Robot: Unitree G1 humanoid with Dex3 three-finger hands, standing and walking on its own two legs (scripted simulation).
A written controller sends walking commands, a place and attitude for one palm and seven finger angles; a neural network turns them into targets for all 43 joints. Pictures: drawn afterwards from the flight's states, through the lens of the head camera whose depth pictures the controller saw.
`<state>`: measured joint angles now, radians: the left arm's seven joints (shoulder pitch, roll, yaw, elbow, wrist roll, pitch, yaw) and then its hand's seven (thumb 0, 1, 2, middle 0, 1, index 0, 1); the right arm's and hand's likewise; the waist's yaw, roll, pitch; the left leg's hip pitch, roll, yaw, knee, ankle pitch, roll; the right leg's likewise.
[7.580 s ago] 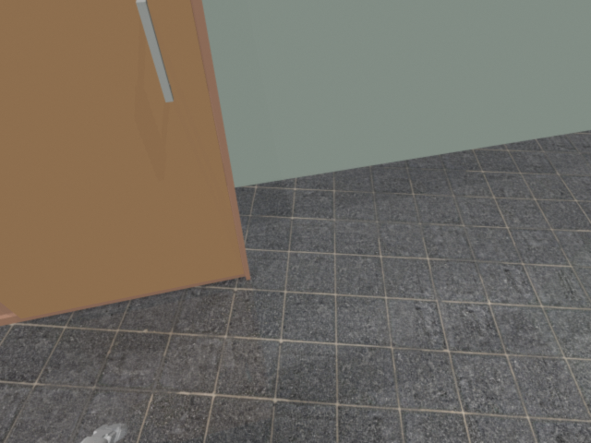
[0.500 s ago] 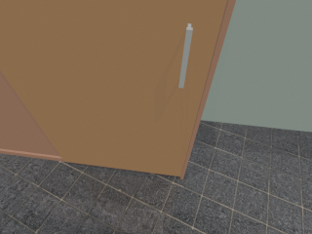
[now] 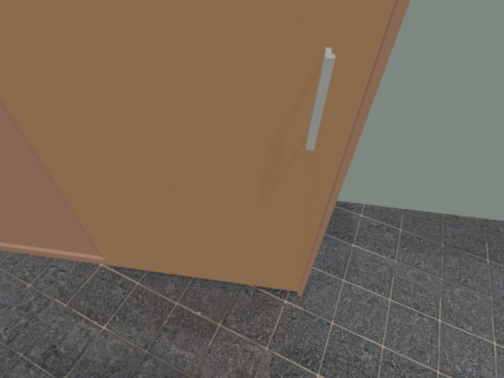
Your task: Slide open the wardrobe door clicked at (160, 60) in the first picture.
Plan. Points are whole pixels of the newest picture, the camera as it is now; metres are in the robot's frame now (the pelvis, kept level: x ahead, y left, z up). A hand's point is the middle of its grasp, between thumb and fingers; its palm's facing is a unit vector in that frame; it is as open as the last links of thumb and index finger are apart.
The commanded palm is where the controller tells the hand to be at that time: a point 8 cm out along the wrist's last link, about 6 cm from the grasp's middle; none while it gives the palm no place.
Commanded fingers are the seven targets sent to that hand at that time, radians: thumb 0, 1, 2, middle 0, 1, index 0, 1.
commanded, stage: look again from close up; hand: right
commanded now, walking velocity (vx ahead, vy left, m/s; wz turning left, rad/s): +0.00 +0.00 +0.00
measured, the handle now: (318, 102) +0.57 -0.09 +0.16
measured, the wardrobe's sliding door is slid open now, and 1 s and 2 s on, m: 0.00 0.00 0.00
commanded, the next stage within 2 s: shuffle to correct the standing spot in 0.80 s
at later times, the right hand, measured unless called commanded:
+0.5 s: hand out of the picture +0.00 -0.14 -0.17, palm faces +0.03 +0.98 -0.19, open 7.4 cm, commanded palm none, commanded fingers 0.00 -0.90 -0.90 0.20 0.30 0.20 0.30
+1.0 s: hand out of the picture +0.00 -0.14 -0.18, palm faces +0.05 +0.98 -0.18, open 7.4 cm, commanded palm none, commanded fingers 0.00 -0.90 -0.90 0.20 0.30 0.20 0.30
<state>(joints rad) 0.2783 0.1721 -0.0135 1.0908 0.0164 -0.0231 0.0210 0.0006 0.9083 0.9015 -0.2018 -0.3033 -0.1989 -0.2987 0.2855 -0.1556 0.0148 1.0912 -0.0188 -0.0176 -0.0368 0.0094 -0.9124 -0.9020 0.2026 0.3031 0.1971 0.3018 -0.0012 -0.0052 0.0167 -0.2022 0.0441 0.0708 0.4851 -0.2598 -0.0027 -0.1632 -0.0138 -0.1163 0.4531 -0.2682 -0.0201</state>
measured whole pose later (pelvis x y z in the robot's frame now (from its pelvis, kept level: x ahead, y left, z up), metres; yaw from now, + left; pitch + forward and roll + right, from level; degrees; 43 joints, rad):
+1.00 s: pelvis +0.01 +0.03 +0.00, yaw -1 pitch -1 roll +0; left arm 0.29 0.13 -0.01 1.13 0.02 -0.01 0.03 0.00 0.91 0.90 -0.20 -0.30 -0.20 -0.30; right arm 0.30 -0.15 0.00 1.10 -0.02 -0.02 -0.03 0.01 -0.91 -0.90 0.20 0.30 0.20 0.30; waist -0.01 0.01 0.03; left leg -0.18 0.01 0.10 0.46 -0.27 0.04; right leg -0.16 -0.05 -0.08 0.45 -0.27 0.02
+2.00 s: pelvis +0.16 +0.07 -0.01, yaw -3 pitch -2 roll +0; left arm 0.09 0.14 0.02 0.94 0.02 0.02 0.03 0.00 0.91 0.90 -0.20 -0.30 -0.20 -0.30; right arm 0.27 -0.15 -0.05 1.01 -0.02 0.04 -0.06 0.01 -0.91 -0.90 0.20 0.30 0.20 0.30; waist -0.04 0.04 0.12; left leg -0.38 -0.01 0.03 1.12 -0.57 0.01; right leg -0.35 0.00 -0.12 0.58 -0.21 -0.07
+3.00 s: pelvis +0.05 +0.08 +0.00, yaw -4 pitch -1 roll -1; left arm 0.26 0.18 0.05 0.97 0.01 0.03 0.00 0.00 0.92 0.90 -0.20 -0.30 -0.20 -0.30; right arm 0.43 -0.14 -0.01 1.04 -0.03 0.01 -0.04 0.01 -0.91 -0.90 0.20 0.30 0.20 0.30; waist -0.02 -0.01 -0.03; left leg -0.21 -0.01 0.03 0.48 -0.26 0.04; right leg -0.39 0.01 -0.01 0.76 -0.31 -0.01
